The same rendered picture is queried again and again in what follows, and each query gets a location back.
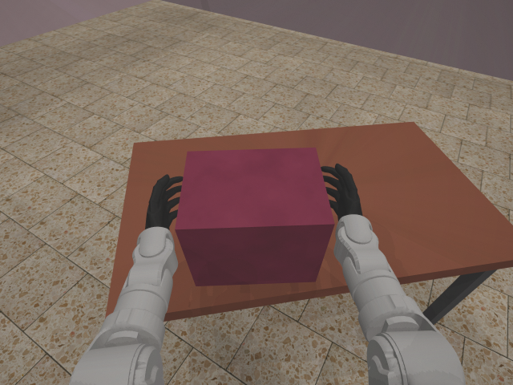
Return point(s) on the robot right upper arm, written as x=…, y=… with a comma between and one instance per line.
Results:
x=421, y=357

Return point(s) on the robot left hand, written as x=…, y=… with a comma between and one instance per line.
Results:
x=158, y=211

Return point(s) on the robot right hand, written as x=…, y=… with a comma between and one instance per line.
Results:
x=348, y=201

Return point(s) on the carton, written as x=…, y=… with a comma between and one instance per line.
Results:
x=254, y=216

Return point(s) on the table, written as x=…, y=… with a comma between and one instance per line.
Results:
x=430, y=219

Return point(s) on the robot right forearm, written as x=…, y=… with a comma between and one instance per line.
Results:
x=381, y=302

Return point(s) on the robot left upper arm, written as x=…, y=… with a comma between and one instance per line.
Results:
x=136, y=364

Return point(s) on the robot left forearm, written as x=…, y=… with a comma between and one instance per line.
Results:
x=139, y=314

